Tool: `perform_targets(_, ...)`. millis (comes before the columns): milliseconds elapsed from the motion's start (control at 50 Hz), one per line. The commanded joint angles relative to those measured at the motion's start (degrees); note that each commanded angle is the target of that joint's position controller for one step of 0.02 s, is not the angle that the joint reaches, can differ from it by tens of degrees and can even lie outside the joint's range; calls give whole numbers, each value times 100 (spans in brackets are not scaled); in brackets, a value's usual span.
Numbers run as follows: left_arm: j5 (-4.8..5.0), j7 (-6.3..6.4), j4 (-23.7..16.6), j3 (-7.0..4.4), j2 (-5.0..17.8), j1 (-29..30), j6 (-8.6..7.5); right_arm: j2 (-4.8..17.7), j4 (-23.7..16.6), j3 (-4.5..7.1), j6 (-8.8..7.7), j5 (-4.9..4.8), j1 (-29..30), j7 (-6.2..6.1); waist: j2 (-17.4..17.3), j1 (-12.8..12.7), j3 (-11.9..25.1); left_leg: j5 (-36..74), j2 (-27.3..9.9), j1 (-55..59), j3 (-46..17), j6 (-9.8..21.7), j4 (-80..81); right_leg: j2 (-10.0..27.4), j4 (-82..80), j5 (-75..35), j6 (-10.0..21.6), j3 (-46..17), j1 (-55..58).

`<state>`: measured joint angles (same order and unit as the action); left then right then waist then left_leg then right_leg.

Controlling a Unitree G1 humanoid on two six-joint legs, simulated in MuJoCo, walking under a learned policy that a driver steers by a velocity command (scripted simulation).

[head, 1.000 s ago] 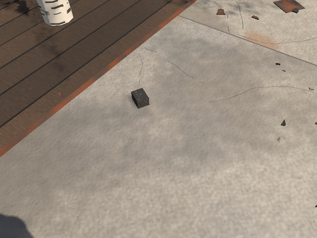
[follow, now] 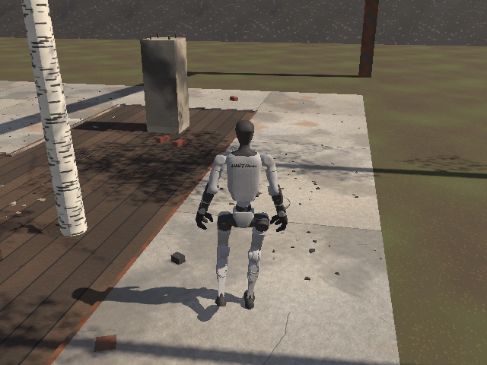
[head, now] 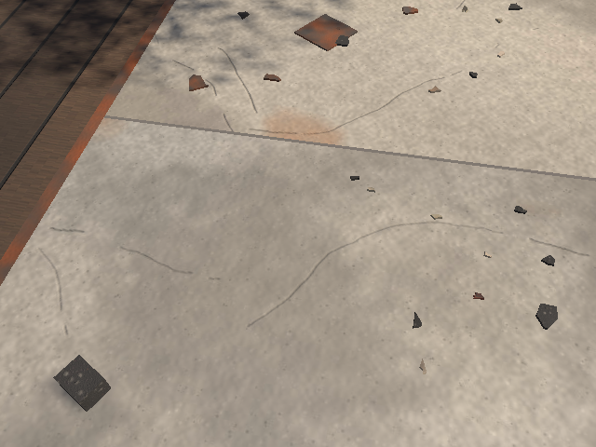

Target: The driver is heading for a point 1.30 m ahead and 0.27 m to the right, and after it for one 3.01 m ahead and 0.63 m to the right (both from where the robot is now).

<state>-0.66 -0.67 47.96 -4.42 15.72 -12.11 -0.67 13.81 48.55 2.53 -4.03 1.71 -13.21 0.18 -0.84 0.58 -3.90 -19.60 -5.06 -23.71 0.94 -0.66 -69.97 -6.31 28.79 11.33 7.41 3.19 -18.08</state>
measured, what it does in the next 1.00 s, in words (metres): walks ahead, turning right: left foot, then right foot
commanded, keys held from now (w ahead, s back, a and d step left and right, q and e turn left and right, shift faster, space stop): w+e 0.64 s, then w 0.32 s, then w+q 0.04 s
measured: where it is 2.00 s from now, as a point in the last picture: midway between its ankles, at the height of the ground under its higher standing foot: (417, 240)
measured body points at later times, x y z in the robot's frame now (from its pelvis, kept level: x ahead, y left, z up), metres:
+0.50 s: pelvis +0.28 +0.03 +0.00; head +0.31 +0.03 +0.45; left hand +0.39 +0.30 -0.13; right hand +0.38 -0.26 -0.09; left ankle +0.37 +0.11 -0.73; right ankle +0.12 -0.04 -0.65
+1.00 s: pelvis +0.50 -0.11 +0.00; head +0.52 -0.14 +0.45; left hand +0.76 +0.03 -0.10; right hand +0.37 -0.33 -0.14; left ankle +0.44 +0.08 -0.64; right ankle +0.51 -0.19 -0.73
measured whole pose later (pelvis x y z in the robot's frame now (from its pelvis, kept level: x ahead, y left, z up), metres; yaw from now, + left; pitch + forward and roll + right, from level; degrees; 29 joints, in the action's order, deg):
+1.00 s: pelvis +0.50 -0.11 +0.00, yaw -29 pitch +1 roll +1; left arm -2.0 -1.1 43.9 -1.6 13.9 -7.4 -2.5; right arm 13.9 51.4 1.9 -2.6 0.3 -21.7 0.8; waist -0.5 2.9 -2.7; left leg -23.3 -3.7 -16.3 3.1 1.7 -62.3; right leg -2.1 30.9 11.7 4.9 3.4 -20.6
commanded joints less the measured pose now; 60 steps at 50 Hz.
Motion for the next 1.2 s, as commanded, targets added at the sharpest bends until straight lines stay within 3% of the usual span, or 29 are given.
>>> perform_targets(20,81,45,-239,-139,640,-325,-188,545,-335,114,121,123,-336,22,87,90,574,177,-185,-846,-246,-105,367,1525,-1470,-2156,941,-1934,1055)
perform_targets(60,77,30,-197,-174,791,-511,-253,458,-426,90,219,116,-140,50,126,77,499,425,-155,-961,-161,-197,798,1382,-1586,-2048,920,-1809,907)
perform_targets(120,67,32,-148,-181,827,-871,-254,482,-684,76,247,98,598,63,279,-167,240,1060,-131,-1431,-139,-294,1610,1293,-1732,-1630,798,-1920,1008)
perform_targets(280,-12,102,-83,-194,909,-1526,-216,514,-1181,-25,118,1,1856,130,468,-636,158,1705,307,-1402,-157,-181,3290,1332,-1172,-2392,580,-2276,1804)
perform_targets(320,-34,143,-144,-212,991,-1379,-216,622,-1205,-10,68,-20,1678,118,542,-472,167,1478,402,-844,-236,-61,3679,1387,-952,-2578,427,-2453,1742)
perform_targets(360,-41,130,-252,-233,1109,-1005,-242,830,-968,74,7,-36,796,45,559,-29,445,1051,669,586,-150,122,4035,1241,-303,-3266,186,-2464,1315)
perform_targets(380,6,81,-260,-217,1075,-905,-280,991,-776,147,-66,-4,35,-23,259,378,843,1173,563,1681,-216,274,4417,887,702,-3275,40,-2207,1010)
perform_targets(400,71,30,-417,-102,684,-937,-337,1409,-735,247,-112,119,-877,-129,-337,703,1690,-14,-657,3010,-1436,561,4642,512,2265,-1969,-112,-1781,348)
perform_targets(420,213,41,-589,-4,201,-1609,-314,1896,-772,348,-39,194,-873,-154,-1667,260,2220,-456,-2116,4162,-4084,1211,5291,-380,3721,2055,-292,-1109,-1375)
perform_targets(440,-4,97,-423,-40,696,-1534,-221,1471,-794,308,39,88,-537,-123,-918,128,1698,-1211,-2018,3545,-4475,1285,5451,177,4284,1843,-230,-1075,-1922)
perform_targets(460,-58,52,-402,-71,775,-1138,-184,952,-867,184,52,37,-173,-105,-267,99,938,-1130,-1736,2740,-3505,1155,5548,429,4250,1265,-246,-1024,-1891)
perform_targets(480,-59,-5,-436,-53,681,-907,-165,702,-839,114,45,33,49,-82,-97,25,551,-354,-1418,2197,-2646,1031,5664,614,4017,927,-297,-936,-1761)
perform_targets(520,-147,-118,-453,-41,575,-842,-45,597,-699,71,-22,7,-26,-93,-541,-80,339,758,-1003,1695,-1535,835,5834,823,3768,737,-403,-820,-1503)
perform_targets(600,-143,-248,-681,12,435,-378,83,715,-504,130,-205,-79,-309,-19,-503,-105,318,1836,-1046,1729,-709,973,6081,948,3631,281,-521,-715,-1869)
perform_targets(660,-145,-300,-891,67,349,207,79,722,-367,144,-206,-60,-515,-5,-420,0,164,2123,-972,1835,-181,1003,6208,1007,3022,-232,-617,-638,-2211)
perform_targets(740,-138,-353,-1068,205,138,875,7,783,-195,149,-204,-58,-685,35,-442,115,42,2403,-780,1721,444,879,6225,895,1450,-860,-555,-286,-1600)
perform_targets(800,-173,-344,-1166,229,201,1228,-15,928,8,175,-140,-68,-1018,21,-459,214,-53,2713,-963,2060,508,839,6112,798,789,-541,-388,-8,-1272)
perform_targets(840,-217,-294,-1158,213,275,1189,-49,1044,147,192,-54,-72,-1152,2,-480,149,1,3728,-1067,2445,566,812,5669,644,472,-46,-201,133,-996)
perform_targets(860,-241,-259,-1066,187,316,905,-87,1106,201,196,-14,-76,-1171,-8,-501,-4,193,4645,-1057,2573,654,778,5134,470,284,157,-88,223,-559)
perform_targets(880,-278,-215,-815,141,362,174,-155,1094,239,174,31,-105,-1159,-19,-361,-365,597,5097,-915,2449,870,685,4179,283,-153,-55,43,290,396)
perform_targets(900,-350,-145,-486,35,610,-767,-212,938,175,109,34,-114,-1176,-25,-134,-712,1228,4257,-711,1693,976,571,2970,563,-161,-25,201,-101,1830)
perform_targets(920,-411,-39,-426,-118,1255,-1464,-231,378,-189,-45,4,-218,-1324,47,1054,-845,2107,1467,-124,-193,1099,307,929,2359,-355,566,729,-2500,3656)
perform_targets(940,-127,11,-375,-196,1508,-1539,-163,676,-215,70,30,-150,-1269,46,1335,-781,2437,-1112,569,-1134,365,241,-250,3062,-1142,-219,1141,-4330,3781)
perform_targets(960,-27,43,-355,-164,1320,-1122,-151,886,-277,144,62,-104,-785,30,694,-653,1597,-724,214,-1600,-132,311,-471,2742,-1032,-678,1009,-3284,3265)
perform_targets(980,-46,55,-347,-56,912,-775,-197,672,-272,74,19,-164,-637,58,502,-464,946,-318,57,-1521,-212,355,-188,2493,-1153,-1059,828,-2477,2429)
perform_targets(1000,-67,46,-336,32,615,-498,-240,586,-163,67,35,-170,-714,74,342,-231,595,-80,-89,-1208,-245,363,264,2204,-1388,-1200,533,-1906,1786)
perform_targets(1040,-51,53,-285,119,358,-266,-339,487,54,70,202,-29,-1045,122,543,42,399,200,-92,-640,-300,287,592,1911,-1744,-1302,267,-1241,1080)
perform_targets(1100,-28,61,-111,84,450,-467,-485,407,27,107,301,-32,-810,207,500,86,240,726,-30,-934,-351,244,718,1881,-2111,-1395,271,-804,1036)
perform_targets(1200,-34,81,103,111,371,-735,-549,324,-225,92,297,-22,121,238,395,-75,-104,1741,12,-1599,-302,191,1717,1803,-2295,-1660,182,-99,1343)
